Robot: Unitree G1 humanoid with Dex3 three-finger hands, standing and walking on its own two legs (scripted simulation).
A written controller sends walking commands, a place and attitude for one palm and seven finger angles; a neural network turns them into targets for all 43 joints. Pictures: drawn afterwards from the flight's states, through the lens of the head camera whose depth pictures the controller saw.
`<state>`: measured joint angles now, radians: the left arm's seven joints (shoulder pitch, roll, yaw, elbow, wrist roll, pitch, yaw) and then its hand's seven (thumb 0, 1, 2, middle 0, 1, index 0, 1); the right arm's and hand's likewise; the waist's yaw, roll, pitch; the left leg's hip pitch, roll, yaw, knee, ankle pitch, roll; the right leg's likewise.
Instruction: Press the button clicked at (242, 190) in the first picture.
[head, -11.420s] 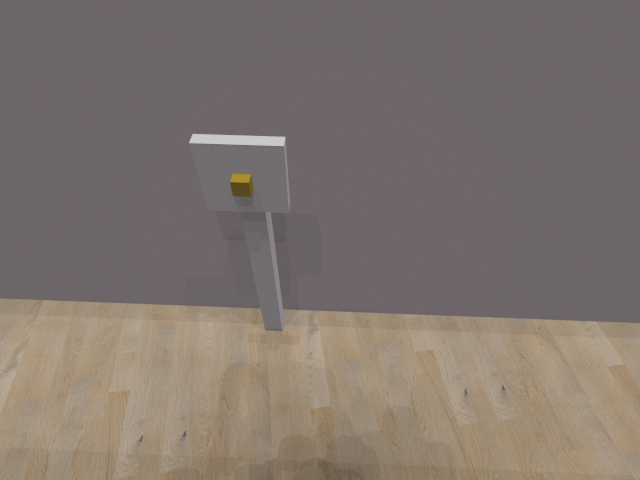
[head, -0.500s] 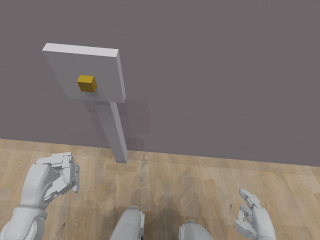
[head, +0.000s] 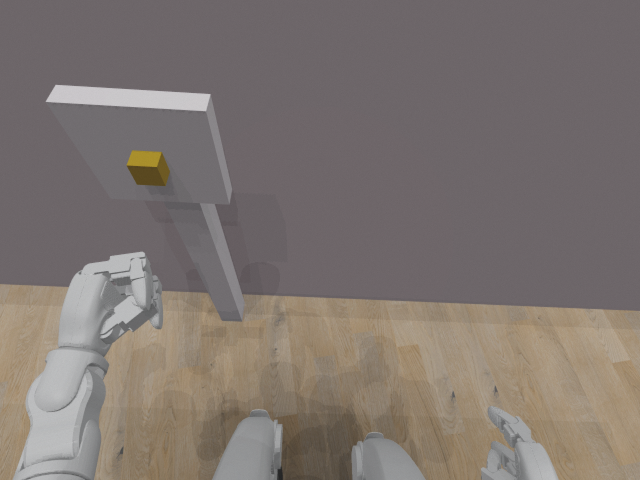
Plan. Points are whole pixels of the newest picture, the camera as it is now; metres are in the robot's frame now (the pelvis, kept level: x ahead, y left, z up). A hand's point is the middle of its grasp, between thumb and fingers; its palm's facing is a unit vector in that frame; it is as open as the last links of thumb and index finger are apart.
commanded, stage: aim a knuckle at the button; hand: left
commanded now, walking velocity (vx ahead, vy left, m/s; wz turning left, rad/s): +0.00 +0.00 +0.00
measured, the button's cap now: (149, 166) +0.49 +0.25 +0.06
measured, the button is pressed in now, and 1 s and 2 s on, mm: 0 0 0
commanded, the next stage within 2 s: press the button with the knuckle in 1.22 s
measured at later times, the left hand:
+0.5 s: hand (166, 245) +0.39 +0.22 +0.02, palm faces +0.00 -1.00 -0.04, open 3.1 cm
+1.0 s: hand (165, 245) +0.39 +0.22 +0.02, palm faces +0.00 -1.00 -0.04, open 3.1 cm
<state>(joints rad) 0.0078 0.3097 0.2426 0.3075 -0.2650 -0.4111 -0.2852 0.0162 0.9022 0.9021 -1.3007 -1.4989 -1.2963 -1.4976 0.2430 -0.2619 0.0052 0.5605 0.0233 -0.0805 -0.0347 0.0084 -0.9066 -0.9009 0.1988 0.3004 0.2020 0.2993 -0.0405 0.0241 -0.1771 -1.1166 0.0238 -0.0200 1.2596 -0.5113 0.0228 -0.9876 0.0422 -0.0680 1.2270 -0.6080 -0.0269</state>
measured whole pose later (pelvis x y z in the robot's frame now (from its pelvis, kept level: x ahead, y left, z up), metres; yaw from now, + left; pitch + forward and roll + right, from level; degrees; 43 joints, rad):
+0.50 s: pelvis -0.01 +0.00 -0.01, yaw -1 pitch +23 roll -4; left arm -0.40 0.37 0.31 0.71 -0.20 -0.44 -0.29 0.02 0.90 0.90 -1.30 -1.50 -1.30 -1.50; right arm 0.25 -0.26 0.02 0.60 0.02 -0.01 -0.03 0.01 -0.91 -0.90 0.20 0.30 0.20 0.30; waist -0.07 0.02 -0.17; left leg -1.19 0.03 -0.01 1.29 -0.51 0.03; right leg -1.06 0.05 -0.06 1.26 -0.60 -0.02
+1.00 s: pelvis +0.00 +0.01 +0.00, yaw -1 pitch +23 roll -4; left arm -0.38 0.36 0.30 0.71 -0.21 -0.47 -0.29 0.02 0.90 0.90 -1.30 -1.50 -1.30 -1.50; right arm 0.25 -0.26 0.01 0.61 0.02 0.03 -0.02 0.01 -0.91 -0.90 0.20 0.30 0.20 0.30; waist -0.07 0.02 -0.17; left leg -1.17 0.03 -0.01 1.27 -0.50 0.03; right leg -1.05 0.04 -0.06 1.23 -0.59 -0.02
